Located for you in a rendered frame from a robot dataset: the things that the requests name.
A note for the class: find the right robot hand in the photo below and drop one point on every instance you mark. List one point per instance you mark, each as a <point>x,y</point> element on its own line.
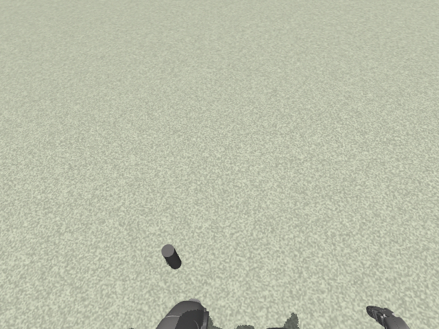
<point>386,318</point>

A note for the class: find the can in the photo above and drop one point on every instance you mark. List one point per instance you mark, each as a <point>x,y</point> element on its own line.
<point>171,256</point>

